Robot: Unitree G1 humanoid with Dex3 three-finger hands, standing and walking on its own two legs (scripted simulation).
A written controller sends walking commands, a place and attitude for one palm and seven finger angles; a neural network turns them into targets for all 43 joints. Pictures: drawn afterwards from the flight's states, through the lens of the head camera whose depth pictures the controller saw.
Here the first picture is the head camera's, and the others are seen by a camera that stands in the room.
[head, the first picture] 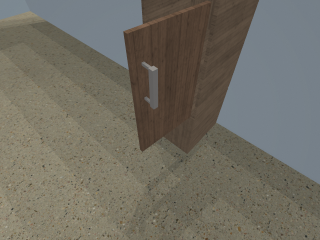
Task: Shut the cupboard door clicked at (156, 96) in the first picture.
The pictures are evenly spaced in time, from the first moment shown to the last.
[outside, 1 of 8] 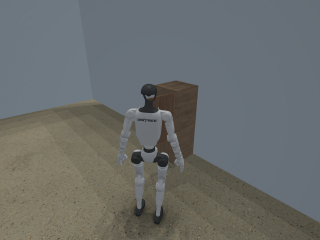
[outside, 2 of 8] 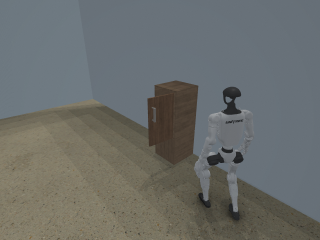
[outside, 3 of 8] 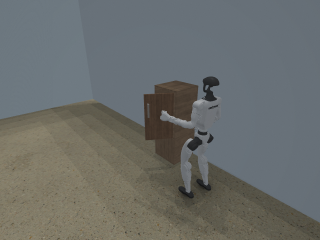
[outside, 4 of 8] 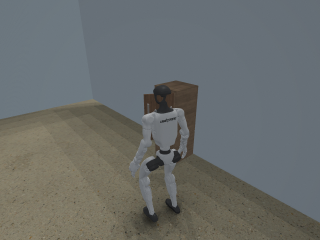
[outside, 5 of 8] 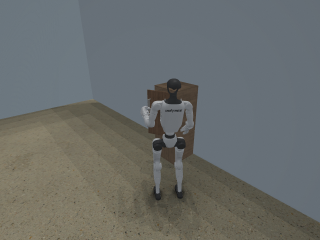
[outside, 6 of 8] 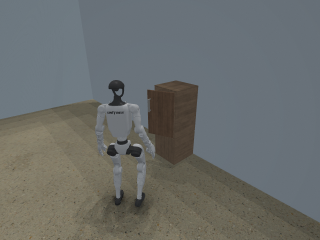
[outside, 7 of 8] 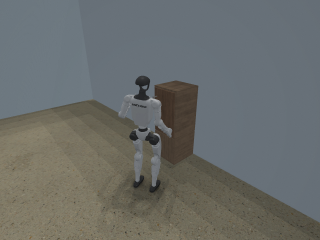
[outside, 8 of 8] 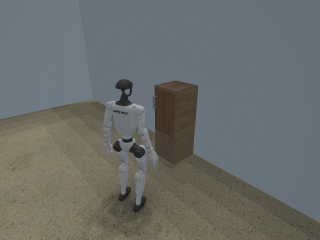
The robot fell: no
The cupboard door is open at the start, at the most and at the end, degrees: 84 84 0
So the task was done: yes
